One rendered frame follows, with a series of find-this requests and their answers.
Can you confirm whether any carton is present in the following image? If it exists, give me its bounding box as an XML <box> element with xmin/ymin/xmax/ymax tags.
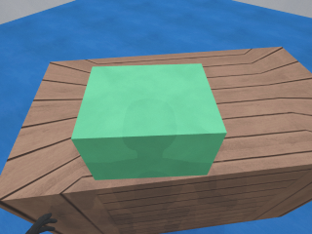
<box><xmin>71</xmin><ymin>63</ymin><xmax>227</xmax><ymax>180</ymax></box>

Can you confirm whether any left robot hand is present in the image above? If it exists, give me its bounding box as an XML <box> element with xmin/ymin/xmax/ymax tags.
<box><xmin>25</xmin><ymin>213</ymin><xmax>57</xmax><ymax>234</ymax></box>

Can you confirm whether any pedestal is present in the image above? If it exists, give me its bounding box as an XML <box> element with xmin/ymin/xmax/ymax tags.
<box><xmin>0</xmin><ymin>47</ymin><xmax>312</xmax><ymax>234</ymax></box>

